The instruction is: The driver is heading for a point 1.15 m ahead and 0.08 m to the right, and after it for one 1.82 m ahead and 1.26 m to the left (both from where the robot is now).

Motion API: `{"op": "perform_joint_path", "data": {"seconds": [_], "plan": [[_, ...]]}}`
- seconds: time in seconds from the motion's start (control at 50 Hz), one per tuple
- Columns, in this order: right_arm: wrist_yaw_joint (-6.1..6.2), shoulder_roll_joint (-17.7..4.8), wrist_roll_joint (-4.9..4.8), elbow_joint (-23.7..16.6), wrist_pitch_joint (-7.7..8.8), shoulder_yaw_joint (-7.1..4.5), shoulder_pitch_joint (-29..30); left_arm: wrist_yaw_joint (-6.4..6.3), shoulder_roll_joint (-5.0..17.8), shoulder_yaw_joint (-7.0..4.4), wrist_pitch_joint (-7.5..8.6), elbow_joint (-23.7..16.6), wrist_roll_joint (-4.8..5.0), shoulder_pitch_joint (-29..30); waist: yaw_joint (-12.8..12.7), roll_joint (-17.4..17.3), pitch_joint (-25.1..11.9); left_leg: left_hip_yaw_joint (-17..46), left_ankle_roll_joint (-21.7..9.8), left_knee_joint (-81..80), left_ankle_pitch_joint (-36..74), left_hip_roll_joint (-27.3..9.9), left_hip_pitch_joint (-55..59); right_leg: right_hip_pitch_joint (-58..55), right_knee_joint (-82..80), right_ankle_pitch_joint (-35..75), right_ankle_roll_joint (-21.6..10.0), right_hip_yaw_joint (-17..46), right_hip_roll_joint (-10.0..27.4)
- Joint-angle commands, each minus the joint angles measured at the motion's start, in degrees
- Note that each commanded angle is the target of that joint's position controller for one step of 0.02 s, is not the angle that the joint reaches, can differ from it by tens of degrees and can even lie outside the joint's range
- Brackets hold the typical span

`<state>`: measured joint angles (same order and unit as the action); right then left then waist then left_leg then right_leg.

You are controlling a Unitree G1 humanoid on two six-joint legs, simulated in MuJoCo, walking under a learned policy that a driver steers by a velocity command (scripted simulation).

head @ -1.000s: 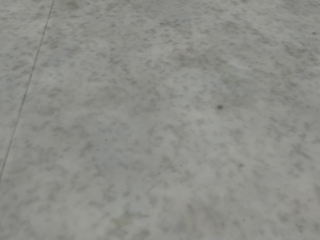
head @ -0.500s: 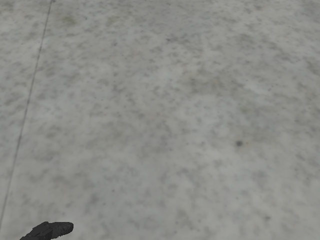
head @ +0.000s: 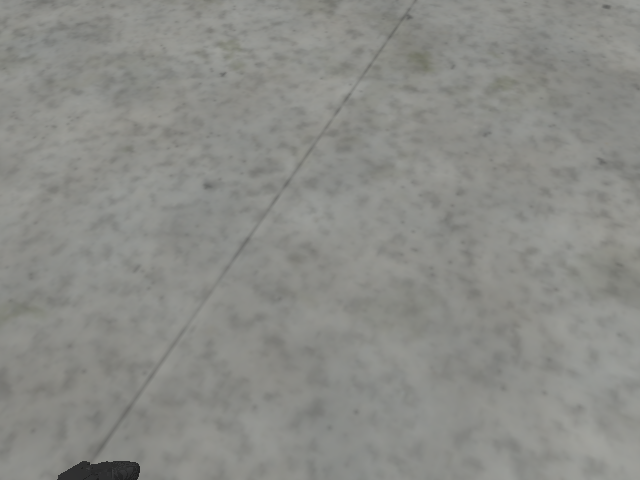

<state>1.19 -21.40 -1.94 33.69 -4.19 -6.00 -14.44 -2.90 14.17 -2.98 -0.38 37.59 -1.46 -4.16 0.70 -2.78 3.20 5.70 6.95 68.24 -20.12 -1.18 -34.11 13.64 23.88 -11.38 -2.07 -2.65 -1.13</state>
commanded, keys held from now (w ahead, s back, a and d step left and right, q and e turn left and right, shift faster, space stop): q+shift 0.12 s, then shift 0.34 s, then e+shift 0.54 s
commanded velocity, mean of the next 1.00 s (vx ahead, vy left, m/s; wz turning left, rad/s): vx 0.00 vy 0.00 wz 0.02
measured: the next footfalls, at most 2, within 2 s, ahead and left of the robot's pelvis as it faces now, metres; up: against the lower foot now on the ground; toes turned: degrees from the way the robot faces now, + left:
left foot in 0.26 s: +0.04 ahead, +0.16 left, +0.00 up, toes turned +15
right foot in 0.70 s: +0.07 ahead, -0.06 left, +0.00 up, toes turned +7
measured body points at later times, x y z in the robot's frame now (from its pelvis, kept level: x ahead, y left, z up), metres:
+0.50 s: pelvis +0.02 +0.06 +0.00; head +0.05 +0.09 +0.45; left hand +0.05 +0.37 -0.12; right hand +0.27 -0.14 -0.07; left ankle +0.00 +0.15 -0.74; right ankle +0.06 -0.09 -0.68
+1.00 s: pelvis +0.04 +0.03 +0.00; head +0.08 +0.00 +0.45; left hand +0.18 +0.33 -0.07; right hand +0.21 -0.26 -0.10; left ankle +0.07 +0.19 -0.69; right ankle +0.03 -0.06 -0.74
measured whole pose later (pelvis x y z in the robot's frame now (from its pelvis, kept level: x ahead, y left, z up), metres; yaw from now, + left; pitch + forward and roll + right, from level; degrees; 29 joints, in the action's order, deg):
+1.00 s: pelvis +0.04 +0.03 +0.00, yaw -5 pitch +3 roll +3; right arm 1.6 -17.3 -0.2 39.1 0.1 -5.0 -3.2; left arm -2.7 18.9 -5.1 -2.5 36.3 1.5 -13.2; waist -1.2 -0.7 2.8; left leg 7.6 5.2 47.1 -19.4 3.9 -28.0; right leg 16.6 27.0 -12.8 -2.5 11.0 -4.1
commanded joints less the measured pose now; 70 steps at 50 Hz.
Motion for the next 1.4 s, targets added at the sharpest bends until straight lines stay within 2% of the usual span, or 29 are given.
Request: {"op": "perform_joint_path", "data": {"seconds": [0.02, 0.14, 0.24, 0.26, 0.28, 0.3, 0.32, 0.34, 0.38, 0.46, 0.5, 0.58, 0.68, 0.7, 0.72, 0.74, 0.76, 0.82, 0.94, 1.08, 1.12, 1.14, 1.16, 1.18, 1.2, 1.22, 1.26, 1.3, 1.4], "plan": [[-0.33, -2.2, 0.23, -6.6, 1.28, 0.02, 4.2, -0.10, 10.3, -2.90, -0.03, -2.3, -0.13, -2.0, -3.3, 10.4, -5.9, -3.5, 1.5, -3.6, 0.8, -3.6, -7.9, -13.4, -6.3, 21.7, -11.8, 8.1, 16.0], [-1.38, -0.7, 0.73, -6.8, 0.83, 0.63, 5.6, 1.55, 12.7, -4.18, 0.10, -1.2, 0.95, -1.1, -2.7, 10.9, -7.3, -7.7, -1.5, -17.9, 1.7, -4.1, 3.9, -9.9, -5.3, 23.2, -10.6, 0.4, 18.2], [-1.96, -1.7, 1.09, -5.1, -0.01, -0.44, 1.3, 2.79, 12.2, -4.06, 1.20, 1.1, 4.51, -2.4, 1.4, 9.8, -8.9, -8.9, -8.2, -43.6, 11.2, 0.5, 21.1, -6.8, 5.5, 21.9, -5.0, -2.5, 17.8], [-1.24, -5.9, 1.17, -4.0, 0.24, -1.78, -2.1, 3.04, 9.3, -3.10, 1.54, 2.1, 3.35, -5.9, 1.6, 1.7, -11.4, -2.6, -10.8, -46.5, 28.8, -2.9, 33.9, 2.5, 15.0, 12.4, -0.3, -6.6, 13.7], [-0.14, -12.2, 1.89, -5.4, 0.77, -2.58, -2.7, 3.63, 5.1, -1.12, 1.81, -0.6, -0.89, -6.5, -0.6, -17.0, -13.9, 17.7, -19.3, -41.2, 58.0, -19.9, 46.0, 21.8, 33.5, -27.5, 5.4, -8.6, 6.4], [-0.58, -9.9, 3.42, -6.1, 2.09, -1.87, -2.6, 3.11, 8.9, -2.28, 1.70, -0.5, -0.09, -3.4, 3.9, -11.8, -19.4, 21.1, -28.8, -43.2, 54.8, -24.8, 40.4, 24.8, 43.9, -30.1, 6.9, 0.6, 4.2], [-1.09, -7.5, 3.52, -5.0, 3.04, -0.98, -1.3, 2.67, 11.4, -2.97, 1.10, -0.5, 1.97, -0.8, 4.2, -6.7, -16.1, 14.3, -26.8, -44.3, 48.4, -20.2, 37.1, 24.8, 46.9, -25.6, 6.4, 2.8, 5.3], [-0.97, -5.7, 2.71, -4.0, 3.58, -0.50, 2.1, 2.16, 10.4, -2.85, 0.68, -0.1, 2.43, -1.2, 2.1, -5.9, -12.3, 10.2, -23.1, -44.9, 41.1, -16.1, 34.1, 25.5, 44.6, -21.1, 5.7, 3.4, 5.8], [-0.50, -3.9, 1.70, -4.1, 3.56, 0.51, 7.0, 1.37, 10.7, -3.02, -0.23, 1.2, 1.33, -3.3, -0.4, -4.7, -9.8, 6.5, -20.4, -45.8, 39.6, -13.1, 28.3, 21.7, 43.2, -14.0, 6.4, 3.3, 5.5], [-0.10, -1.6, 2.58, -2.9, 3.94, 1.56, 9.4, 1.32, 8.0, -1.98, -0.75, 2.4, 1.61, -6.7, -2.0, -4.8, -9.9, 3.4, -19.9, -47.1, 35.6, -10.7, 24.7, 14.3, 33.0, -8.8, 7.2, 3.2, 4.6], [-0.10, 1.8, 3.13, -1.3, 4.21, 2.77, 10.1, 1.84, 5.5, -0.72, -0.95, 3.2, 1.49, -7.3, -1.7, -5.0, -10.2, 0.9, -19.3, -47.5, 29.9, -10.5, 23.5, 8.3, 23.5, -7.5, 6.9, 3.3, 5.8], [-0.01, -4.4, 3.22, 1.7, 3.75, 0.79, 7.7, 2.44, 10.4, -1.70, -1.27, 0.5, 2.63, -4.6, 0.8, -6.8, -5.1, 3.7, -21.0, -48.2, 20.4, -14.2, 21.7, 8.3, 20.6, -11.2, 5.2, 0.6, 4.1], [1.52, -3.9, 1.36, 2.4, 2.78, 0.09, 9.6, 3.49, 8.1, -1.81, -1.11, 0.2, 2.69, -8.9, -1.8, -3.9, -5.1, 1.4, -17.4, -41.7, 23.1, -15.2, 23.5, 5.6, 10.7, -5.7, 0.9, -1.5, 3.0], [1.69, -2.9, 1.16, 3.0, 2.78, 0.02, 8.3, 3.42, 9.4, -2.34, -1.01, 0.1, 2.36, -10.0, -1.9, -0.6, -4.9, -2.0, -13.7, -36.8, 17.1, -12.1, 21.5, 2.7, 4.8, 3.0, -1.3, 1.9, 3.5], [1.73, -0.3, 2.75, 1.6, 3.05, 0.34, 8.0, 2.57, 15.8, -4.18, -0.70, -0.3, 2.11, -11.9, -0.2, 14.3, -6.0, -10.3, -7.5, -21.6, 7.0, -4.5, 12.8, -3.4, 0.1, 22.2, -6.6, 18.1, 13.2], [1.87, 0.5, 3.50, -1.9, 3.44, 0.91, 15.9, 2.74, 18.3, -4.80, -0.07, -0.8, 1.10, -14.5, -4.4, 21.7, -4.8, -8.0, -3.8, -9.8, -16.6, 6.4, -2.5, -8.8, -5.1, 30.2, -17.8, 36.0, 21.5], [1.79, 0.3, 3.10, -1.9, 3.80, 0.68, 16.5, 2.84, 16.9, -4.39, 0.97, -1.2, -0.08, -15.5, -5.2, 15.2, -7.3, -1.1, -4.0, -1.0, -19.4, 5.1, -5.8, -11.1, -6.1, 26.6, -19.5, 36.0, 22.2], [1.70, -1.1, 2.58, 0.2, 3.73, -0.20, 13.2, 1.55, 13.4, -3.85, 1.13, -3.5, 2.91, -7.1, -0.8, 7.0, -6.7, 1.4, -3.9, -2.5, -6.4, 2.1, -6.5, -10.0, -3.6, 22.0, -11.6, 25.5, 14.8], [0.59, 1.7, 1.78, 1.0, 5.01, 0.54, 13.6, -0.23, 14.0, -4.58, -1.24, -5.1, 2.99, -8.3, -1.4, 9.5, -9.3, 0.8, -1.4, -19.3, 1.0, 5.6, 0.7, -9.3, -2.0, 18.9, -9.9, 25.6, 9.6], [-0.77, -1.4, 0.96, 2.3, 6.69, -0.60, 10.6, 0.52, 14.8, -5.29, -2.42, -7.8, 3.29, -4.8, -1.0, 14.5, -9.2, 2.0, -2.7, -36.7, 2.3, 6.9, 12.5, -4.7, 0.4, 17.4, -7.9, 34.7, 7.4], [-0.91, -2.5, 0.98, 3.9, 7.17, -1.44, 6.8, 0.50, 13.7, -4.89, -2.63, -8.8, 3.96, -2.3, 1.1, 13.7, -9.4, 1.0, -4.1, -48.9, 12.2, 4.8, 21.7, -1.2, 3.6, 11.0, -5.0, 34.3, 4.2], [-0.61, -5.0, 1.49, 3.9, 6.95, -2.13, 5.9, 0.57, 10.9, -4.05, -2.75, -8.7, 3.45, -5.1, -0.3, 7.6, -11.7, 7.7, -7.4, -50.8, 14.1, -4.1, 29.8, 4.3, 10.7, -4.9, -2.4, 30.5, 0.6], [-0.23, -8.6, 2.75, 2.6, 6.19, -2.34, 8.8, 0.96, 8.1, -3.28, -2.60, -8.9, 2.79, -10.6, -5.0, -9.1, -10.6, 21.9, -15.0, -50.6, 24.8, -16.1, 34.5, 16.2, 22.5, -25.8, 0.8, 19.2, -8.8], [-0.44, -6.6, 4.54, 2.2, 6.37, -2.12, 9.0, 1.24, 13.5, -4.82, -1.96, -9.0, 2.50, -10.4, -4.1, -11.2, -8.2, 28.1, -20.9, -52.2, 24.4, -22.5, 29.8, 21.6, 34.9, -25.9, 3.4, 16.4, -4.7], [-0.11, -3.6, 4.13, 1.2, 6.47, -1.28, 11.2, 1.39, 17.1, -5.91, -1.97, -7.9, 2.85, -9.6, -3.9, -6.8, -6.5, 22.0, -20.7, -52.1, 20.4, -20.0, 27.1, 21.6, 40.4, -21.1, 4.7, 14.4, -1.3], [0.42, -1.6, 3.45, 0.9, 6.15, -0.71, 13.2, 1.40, 17.1, -6.18, -2.40, -7.0, 2.92, -9.2, -3.9, -4.3, -4.9, 15.2, -18.5, -51.7, 15.2, -15.6, 25.1, 21.6, 42.6, -16.5, 5.5, 13.0, 0.0], [1.33, -1.0, 2.39, 1.2, 5.51, 0.04, 12.4, 1.64, 13.5, -5.00, -2.95, -6.8, 2.49, -8.9, -2.6, -3.5, -4.0, 9.2, -18.1, -51.5, 16.8, -12.1, 24.3, 22.3, 47.5, -12.1, 7.0, 10.3, 0.6], [1.60, -2.0, 2.76, 2.3, 5.00, 0.04, 8.8, 1.81, 10.7, -3.67, -2.47, -8.3, 2.76, -5.9, -0.4, -4.1, -4.0, 5.7, -19.5, -51.7, 22.3, -11.2, 26.3, 23.0, 43.9, -11.4, 7.7, 7.3, 1.1], [0.38, -5.4, 2.23, 3.7, 4.37, -0.76, 6.5, 2.05, 8.1, -1.85, -1.72, -9.4, 1.87, -3.1, 1.3, -6.3, -8.1, 2.2, -21.1, -48.9, 33.4, -13.4, 31.2, 16.3, 28.7, -14.4, 7.6, 5.3, 2.4]]}}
